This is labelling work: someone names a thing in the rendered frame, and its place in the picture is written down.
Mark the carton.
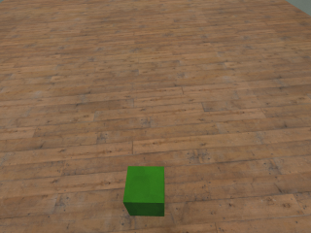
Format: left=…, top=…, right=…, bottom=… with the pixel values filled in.
left=122, top=166, right=165, bottom=216

